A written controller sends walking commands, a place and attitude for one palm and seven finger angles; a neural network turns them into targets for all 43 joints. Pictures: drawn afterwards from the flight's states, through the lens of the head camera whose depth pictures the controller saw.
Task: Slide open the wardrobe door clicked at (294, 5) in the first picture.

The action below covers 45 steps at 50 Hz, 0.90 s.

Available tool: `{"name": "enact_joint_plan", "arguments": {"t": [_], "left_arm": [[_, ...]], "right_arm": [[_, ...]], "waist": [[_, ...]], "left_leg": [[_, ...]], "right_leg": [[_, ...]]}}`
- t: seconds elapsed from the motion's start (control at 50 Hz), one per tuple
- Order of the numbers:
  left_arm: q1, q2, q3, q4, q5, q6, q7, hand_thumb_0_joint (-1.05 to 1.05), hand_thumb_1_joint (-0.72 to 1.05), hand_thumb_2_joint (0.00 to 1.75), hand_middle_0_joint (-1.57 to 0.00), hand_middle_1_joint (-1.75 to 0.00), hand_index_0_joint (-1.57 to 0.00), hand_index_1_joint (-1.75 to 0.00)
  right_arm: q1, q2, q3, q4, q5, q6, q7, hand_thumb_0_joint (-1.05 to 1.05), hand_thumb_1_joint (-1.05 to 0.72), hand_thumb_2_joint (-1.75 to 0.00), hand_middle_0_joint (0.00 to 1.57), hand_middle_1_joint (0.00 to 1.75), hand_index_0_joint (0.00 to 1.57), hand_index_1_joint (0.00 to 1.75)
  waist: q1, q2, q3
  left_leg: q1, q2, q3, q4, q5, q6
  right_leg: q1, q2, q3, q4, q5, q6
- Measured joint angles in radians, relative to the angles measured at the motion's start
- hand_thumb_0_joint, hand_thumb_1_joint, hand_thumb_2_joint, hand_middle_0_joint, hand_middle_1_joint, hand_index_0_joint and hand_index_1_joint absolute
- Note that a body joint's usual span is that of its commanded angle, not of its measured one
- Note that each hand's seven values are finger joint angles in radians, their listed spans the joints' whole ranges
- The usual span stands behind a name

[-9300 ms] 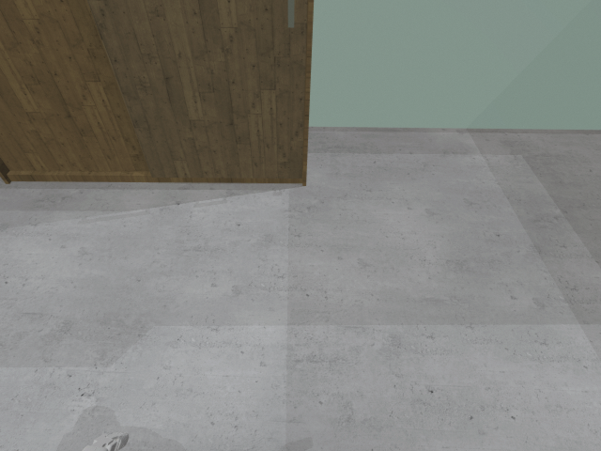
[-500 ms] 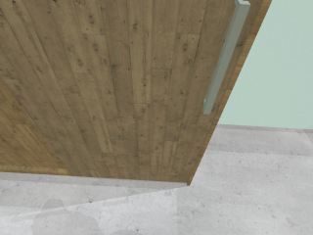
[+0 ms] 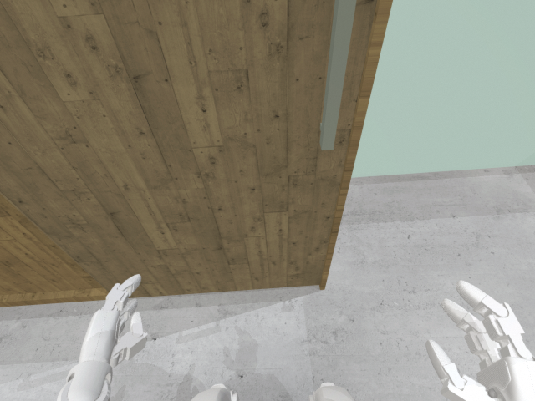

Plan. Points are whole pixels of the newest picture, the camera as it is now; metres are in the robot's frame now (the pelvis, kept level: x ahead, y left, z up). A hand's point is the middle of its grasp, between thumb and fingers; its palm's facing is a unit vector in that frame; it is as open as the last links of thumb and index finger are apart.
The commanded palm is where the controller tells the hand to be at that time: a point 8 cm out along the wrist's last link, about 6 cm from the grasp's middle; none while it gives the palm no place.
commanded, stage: raise the hand with hooked fingers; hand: right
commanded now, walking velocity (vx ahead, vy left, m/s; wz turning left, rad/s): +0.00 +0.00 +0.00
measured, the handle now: (335, 49) +0.54 -0.11 +0.24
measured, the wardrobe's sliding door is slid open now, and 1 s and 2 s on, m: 0.00 0.00 0.00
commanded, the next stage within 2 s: move the hooked fingers beside the handle in 1.56 s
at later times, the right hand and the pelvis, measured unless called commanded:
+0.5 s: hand (473, 287) +0.24 -0.24 +0.10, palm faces +0.01 +1.00 -0.08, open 12.3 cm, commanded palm +0.21 -0.31 +0.12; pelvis +0.02 -0.03 +0.02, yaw +1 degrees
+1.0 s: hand (526, 206) +0.29 -0.28 +0.19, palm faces +0.08 +0.99 -0.08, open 13.9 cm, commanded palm +0.26 -0.32 +0.19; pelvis +0.02 -0.01 +0.05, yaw +0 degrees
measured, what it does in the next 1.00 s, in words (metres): stands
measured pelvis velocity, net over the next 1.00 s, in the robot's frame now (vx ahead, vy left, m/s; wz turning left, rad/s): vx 0.02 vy -0.01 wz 0.01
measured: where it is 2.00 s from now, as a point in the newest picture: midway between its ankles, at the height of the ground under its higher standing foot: outside the picture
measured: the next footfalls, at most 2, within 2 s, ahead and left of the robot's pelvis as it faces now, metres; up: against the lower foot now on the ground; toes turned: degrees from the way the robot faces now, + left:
none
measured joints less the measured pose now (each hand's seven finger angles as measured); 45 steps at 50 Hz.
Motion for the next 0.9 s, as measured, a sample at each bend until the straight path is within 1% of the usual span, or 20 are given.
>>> {"name": "enact_joint_plan", "arguments": {"t": [0.04,0.06,0.08,0.12,0.16,0.18,0.22,0.24,0.26,0.3,0.36,0.4,0.44,0.5,0.54,0.62,0.68,0.72,0.84,0.9], "left_arm": [[-0.003,-0.013,-0.032,0.028,-0.002,-0.008,0.002,0.01,0.91,0.90,-0.20,-0.30,-0.20,-0.30],[-0.004,-0.023,-0.049,0.040,-0.005,-0.009,0.003,0.01,0.91,0.90,-0.20,-0.30,-0.20,-0.30],[-0.005,-0.036,-0.066,0.050,-0.008,-0.007,0.004,0.01,0.90,0.90,-0.20,-0.30,-0.20,-0.30],[0.000,-0.067,-0.094,0.062,-0.017,0.004,0.006,0.01,0.90,0.90,-0.21,-0.30,-0.20,-0.30],[0.016,-0.095,-0.114,0.061,-0.026,0.024,0.008,0.01,0.90,0.90,-0.21,-0.30,-0.21,-0.30],[0.028,-0.107,-0.121,0.058,-0.028,0.033,0.010,0.01,0.90,0.90,-0.21,-0.30,-0.21,-0.30],[0.056,-0.121,-0.125,0.051,-0.029,0.044,0.012,0.01,0.90,0.90,-0.21,-0.30,-0.21,-0.30],[0.071,-0.124,-0.124,0.048,-0.028,0.046,0.013,0.02,0.90,0.90,-0.21,-0.30,-0.21,-0.30],[0.086,-0.124,-0.119,0.047,-0.027,0.044,0.012,0.02,0.90,0.90,-0.21,-0.30,-0.21,-0.30],[0.115,-0.115,-0.106,0.048,-0.024,0.036,0.008,0.02,0.90,0.90,-0.21,-0.30,-0.21,-0.30],[0.139,-0.082,-0.089,0.061,-0.018,0.020,0.001,0.02,0.90,0.90,-0.21,-0.30,-0.21,-0.30],[0.140,-0.053,-0.083,0.072,-0.018,0.012,0.000,0.02,0.90,0.90,-0.21,-0.30,-0.21,-0.30],[0.129,-0.027,-0.080,0.081,-0.023,0.005,0.006,0.02,0.90,0.90,-0.21,-0.30,-0.21,-0.30],[0.105,-0.006,-0.079,0.086,-0.031,-0.003,0.024,0.02,0.90,0.90,-0.21,-0.30,-0.21,-0.30],[0.090,-0.004,-0.081,0.081,-0.033,-0.007,0.036,0.02,0.90,0.90,-0.21,-0.30,-0.21,-0.30],[0.073,-0.015,-0.089,0.064,-0.036,-0.019,0.049,0.02,0.90,0.90,-0.21,-0.30,-0.21,-0.30],[0.071,-0.020,-0.098,0.056,-0.038,-0.026,0.047,0.01,0.90,0.90,-0.21,-0.30,-0.20,-0.30],[0.070,-0.018,-0.105,0.054,-0.040,-0.026,0.045,0.01,0.90,0.90,-0.21,-0.30,-0.20,-0.30],[0.060,-0.015,-0.123,0.055,-0.045,-0.008,0.050,0.01,0.90,0.90,-0.21,-0.30,-0.21,-0.30],[0.062,-0.017,-0.127,0.061,-0.043,-0.003,0.057,0.01,0.90,0.90,-0.21,-0.30,-0.21,-0.30]], "right_arm": [[-0.053,-0.008,0.013,-0.050,0.010,-0.032,0.018,0.01,-0.43,-0.69,0.23,0.61,0.23,0.60],[-0.090,-0.015,0.022,-0.062,0.011,-0.031,0.037,0.01,-0.40,-0.68,0.23,0.63,0.23,0.62],[-0.130,-0.025,0.030,-0.065,0.008,-0.016,0.060,0.01,-0.38,-0.67,0.23,0.64,0.23,0.63],[-0.205,-0.052,0.038,-0.046,0.000,0.057,0.109,0.01,-0.33,-0.65,0.23,0.67,0.24,0.66],[-0.250,-0.077,0.034,-0.012,0.003,0.176,0.143,0.01,-0.29,-0.63,0.24,0.70,0.24,0.69],[-0.256,-0.086,0.027,-0.001,0.010,0.239,0.149,0.01,-0.26,-0.62,0.24,0.72,0.24,0.71],[-0.240,-0.090,0.000,-0.001,0.034,0.336,0.133,0.00,-0.22,-0.60,0.25,0.75,0.25,0.74],[-0.222,-0.087,-0.018,-0.013,0.046,0.363,0.114,0.00,-0.19,-0.59,0.25,0.76,0.25,0.75],[-0.199,-0.082,-0.037,-0.032,0.056,0.376,0.090,0.00,-0.17,-0.58,0.25,0.78,0.26,0.77],[-0.155,-0.070,-0.068,-0.082,0.063,0.363,0.039,0.00,-0.13,-0.56,0.26,0.81,0.26,0.80],[-0.126,-0.062,-0.088,-0.136,0.049,0.302,-0.004,0.00,-0.06,-0.53,0.26,0.85,0.26,0.84],[-0.134,-0.062,-0.085,-0.138,0.037,0.272,0.002,0.00,-0.01,-0.51,0.26,0.88,0.26,0.87],[-0.160,-0.066,-0.073,-0.115,0.032,0.270,0.031,0.00,0.04,-0.49,0.26,0.91,0.27,0.90],[-0.208,-0.088,-0.058,-0.062,0.029,0.308,0.084,0.00,0.11,-0.46,0.27,0.96,0.27,0.95],[-0.238,-0.112,-0.063,-0.033,0.034,0.339,0.109,0.00,0.16,-0.44,0.27,0.99,0.28,0.98],[-0.292,-0.148,-0.113,-0.014,0.065,0.366,0.112,-0.01,0.25,-0.40,0.28,1.05,0.29,1.04],[-0.342,-0.159,-0.158,-0.005,0.086,0.375,0.110,-0.01,0.32,-0.37,0.29,1.09,0.29,1.08],[-0.378,-0.164,-0.176,0.014,0.093,0.396,0.122,-0.01,0.36,-0.35,0.29,1.12,0.29,1.11],[-0.448,-0.186,-0.179,0.102,0.080,0.511,0.184,-0.01,0.45,-0.32,0.29,1.17,0.30,1.17],[-0.472,-0.192,-0.189,0.116,0.073,0.527,0.190,-0.01,0.47,-0.31,0.30,1.19,0.30,1.18]], "waist": [[-0.001,-0.023,0.005],[0.002,-0.035,0.007],[0.008,-0.044,0.007],[0.023,-0.057,0.006],[0.045,-0.066,0.005],[0.056,-0.068,0.004],[0.074,-0.069,0.001],[0.079,-0.068,-0.001],[0.082,-0.066,-0.004],[0.076,-0.061,-0.010],[0.057,-0.058,-0.011],[0.048,-0.062,-0.012],[0.043,-0.067,-0.006],[0.043,-0.066,-0.001],[0.046,-0.061,0.003],[0.048,-0.053,0.006],[0.041,-0.057,0.003],[0.034,-0.066,0.001],[0.022,-0.087,0.015],[0.019,-0.088,0.031]], "left_leg": [[-0.004,0.002,0.014,0.009,-0.003,-0.004],[-0.006,0.002,0.017,0.010,-0.003,-0.007],[-0.008,0.003,0.018,0.009,-0.001,-0.010],[-0.008,0.002,0.010,-0.003,0.009,-0.016],[0.004,0.002,-0.007,-0.029,0.023,-0.022],[0.013,0.002,-0.017,-0.045,0.031,-0.025],[0.037,0.001,-0.036,-0.080,0.045,-0.031],[0.050,0.000,-0.044,-0.097,0.052,-0.033],[0.062,0.000,-0.050,-0.112,0.057,-0.035],[0.082,0.000,-0.056,-0.134,0.062,-0.039],[0.103,0.005,-0.049,-0.149,0.062,-0.044],[0.110,0.009,-0.040,-0.152,0.060,-0.046],[0.118,0.012,-0.033,-0.155,0.060,-0.048],[0.137,0.013,-0.030,-0.167,0.064,-0.049],[0.158,0.010,-0.031,-0.183,0.069,-0.047],[0.214,0.002,-0.030,-0.226,0.081,-0.042],[0.253,-0.002,-0.027,-0.259,0.091,-0.039],[0.273,-0.003,-0.025,-0.277,0.097,-0.038],[0.307,-0.002,-0.025,-0.314,0.115,-0.035],[0.324,-0.004,-0.025,-0.330,0.123,-0.030]], "right_leg": [[-0.019,0.001,0.015,0.027,-0.009,-0.004],[-0.025,0.002,0.019,0.035,-0.011,-0.005],[-0.029,0.003,0.019,0.038,-0.011,-0.006],[-0.026,0.003,0.011,0.027,-0.006,-0.012],[-0.006,0.004,-0.007,-0.003,0.004,-0.018],[0.010,0.005,-0.017,-0.023,0.010,-0.021],[0.045,0.006,-0.038,-0.067,0.023,-0.027],[0.063,0.007,-0.047,-0.088,0.028,-0.029],[0.079,0.008,-0.053,-0.105,0.032,-0.030],[0.101,0.010,-0.060,-0.130,0.037,-0.032],[0.116,0.015,-0.054,-0.140,0.038,-0.036],[0.115,0.019,-0.045,-0.136,0.036,-0.039],[0.117,0.022,-0.037,-0.133,0.035,-0.041],[0.134,0.024,-0.035,-0.144,0.039,-0.041],[0.157,0.022,-0.036,-0.162,0.045,-0.040],[0.214,0.017,-0.036,-0.207,0.059,-0.033],[0.253,0.015,-0.034,-0.240,0.069,-0.028],[0.272,0.015,-0.032,-0.258,0.076,-0.027],[0.312,0.019,-0.034,-0.309,0.102,-0.025],[0.333,0.018,-0.034,-0.332,0.115,-0.021]]}}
